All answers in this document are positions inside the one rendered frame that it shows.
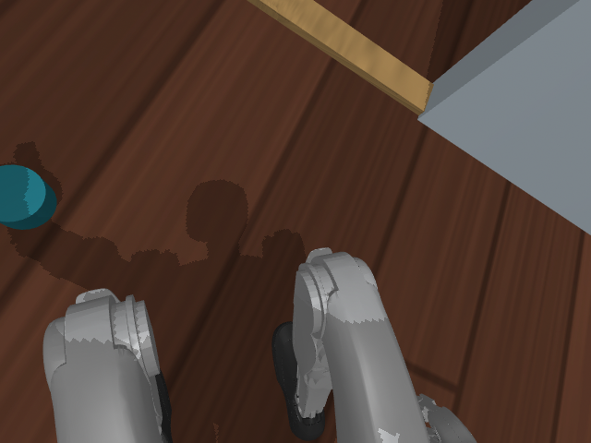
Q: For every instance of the right robot hand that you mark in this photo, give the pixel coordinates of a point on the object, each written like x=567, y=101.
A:
x=445, y=426

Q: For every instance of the tin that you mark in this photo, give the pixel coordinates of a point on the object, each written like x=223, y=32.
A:
x=26, y=201

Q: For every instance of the right robot foot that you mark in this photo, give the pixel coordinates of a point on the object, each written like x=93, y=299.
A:
x=285, y=365

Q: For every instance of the left robot foot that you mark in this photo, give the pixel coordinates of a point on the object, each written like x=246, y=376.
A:
x=166, y=408

